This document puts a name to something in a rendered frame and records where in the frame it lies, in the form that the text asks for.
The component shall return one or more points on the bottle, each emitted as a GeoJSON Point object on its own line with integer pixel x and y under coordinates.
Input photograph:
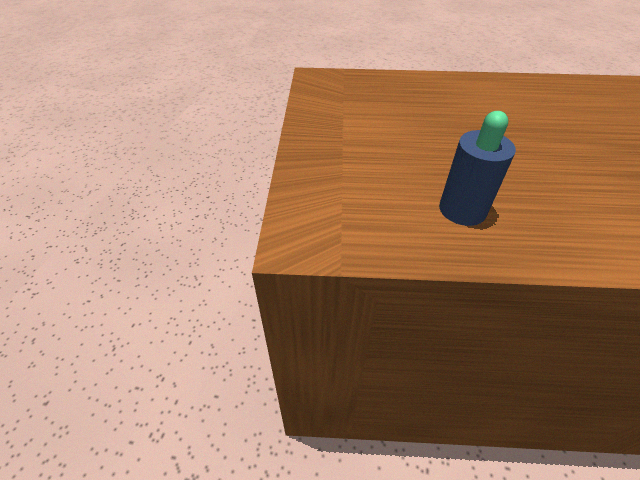
{"type": "Point", "coordinates": [479, 166]}

